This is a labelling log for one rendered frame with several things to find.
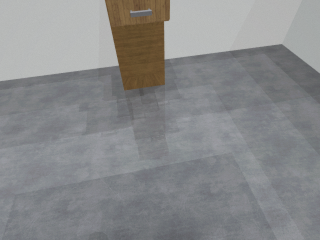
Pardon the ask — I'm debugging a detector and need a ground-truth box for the drawer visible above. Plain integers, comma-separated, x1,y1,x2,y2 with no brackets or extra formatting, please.
106,0,170,27

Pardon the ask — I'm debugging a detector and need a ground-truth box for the cabinet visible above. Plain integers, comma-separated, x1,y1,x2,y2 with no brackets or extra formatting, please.
105,0,165,91

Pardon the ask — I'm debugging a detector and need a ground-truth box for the handle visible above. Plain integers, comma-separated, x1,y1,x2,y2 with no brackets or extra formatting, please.
130,8,152,18

